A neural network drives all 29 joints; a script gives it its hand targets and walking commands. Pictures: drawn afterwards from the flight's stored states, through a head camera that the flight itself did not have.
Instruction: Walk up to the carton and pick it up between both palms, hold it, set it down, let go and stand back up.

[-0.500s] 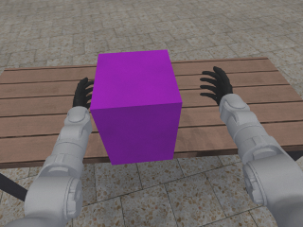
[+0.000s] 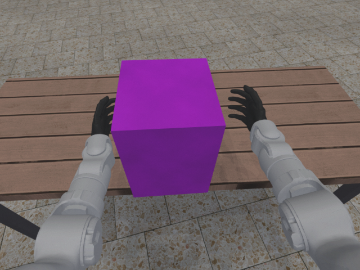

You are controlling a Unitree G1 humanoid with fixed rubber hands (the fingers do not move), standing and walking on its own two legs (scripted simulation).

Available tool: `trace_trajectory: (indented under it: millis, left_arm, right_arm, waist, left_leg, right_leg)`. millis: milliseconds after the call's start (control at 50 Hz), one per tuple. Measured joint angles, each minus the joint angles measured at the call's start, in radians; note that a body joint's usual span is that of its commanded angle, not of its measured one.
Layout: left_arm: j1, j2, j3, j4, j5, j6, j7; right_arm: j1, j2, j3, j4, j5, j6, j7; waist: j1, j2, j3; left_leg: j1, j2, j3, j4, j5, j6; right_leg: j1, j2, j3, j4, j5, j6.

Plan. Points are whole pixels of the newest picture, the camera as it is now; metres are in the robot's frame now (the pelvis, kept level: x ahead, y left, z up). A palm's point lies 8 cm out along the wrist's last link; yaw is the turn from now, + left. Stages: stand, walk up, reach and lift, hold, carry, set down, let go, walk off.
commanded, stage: reach and lift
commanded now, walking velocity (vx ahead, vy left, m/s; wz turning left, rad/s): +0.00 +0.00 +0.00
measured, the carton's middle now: (168, 131) +0.46 +0.07 +0.03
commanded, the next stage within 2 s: none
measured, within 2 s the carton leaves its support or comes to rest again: leaves its support in 1.94 s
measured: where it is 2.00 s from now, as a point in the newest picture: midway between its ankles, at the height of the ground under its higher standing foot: outside the picture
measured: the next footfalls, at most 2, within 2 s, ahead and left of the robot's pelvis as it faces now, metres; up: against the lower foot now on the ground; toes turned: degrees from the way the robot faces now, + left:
none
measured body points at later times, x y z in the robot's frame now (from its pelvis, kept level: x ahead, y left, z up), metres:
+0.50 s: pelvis -0.01 +0.00 +0.00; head +0.02 -0.01 +0.45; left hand +0.42 +0.20 +0.11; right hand +0.44 -0.11 +0.10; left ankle +0.00 +0.15 -0.74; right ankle -0.02 -0.14 -0.74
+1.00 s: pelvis -0.01 +0.00 +0.00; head +0.02 +0.00 +0.45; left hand +0.41 +0.21 +0.09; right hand +0.44 -0.09 +0.11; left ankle +0.00 +0.15 -0.74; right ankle -0.02 -0.14 -0.74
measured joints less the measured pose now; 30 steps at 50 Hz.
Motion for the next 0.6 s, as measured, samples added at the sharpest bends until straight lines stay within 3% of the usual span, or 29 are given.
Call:
trace_trajectory:
  millis: [180, 380, 600]
  left_arm:
    - [-0.019, -0.037, 0.019, 0.0, 0.032, -0.001, 0.023]
    - [-0.044, -0.063, 0.045, 0.0, 0.071, 0.035, 0.062]
    - [-0.053, -0.08, 0.083, 0.0, 0.105, 0.043, 0.064]
  right_arm:
    - [0.0, 0.069, 0.0, 0.009, -0.079, 0.0, -0.023]
    - [0.0, 0.073, -0.001, 0.011, -0.09, 0.008, -0.068]
    - [0.0, 0.075, -0.008, 0.011, -0.115, 0.013, -0.082]
  waist:
    - [0.0, -0.008, -0.012]
    - [0.0, -0.006, -0.014]
    - [0.0, -0.004, -0.015]
  left_leg:
    - [-0.003, 0.0, 0.0, 0.0, 0.003, 0.0]
    - [-0.003, 0.0, 0.0, 0.0, 0.007, 0.0]
    - [-0.003, 0.0, 0.0, 0.0, 0.006, 0.0]
  right_leg:
    - [-0.003, 0.0, 0.0, 0.0, 0.003, 0.0]
    - [-0.003, 0.0, 0.0, 0.0, 0.006, 0.0]
    - [-0.003, 0.0, 0.0, 0.0, 0.006, 0.0]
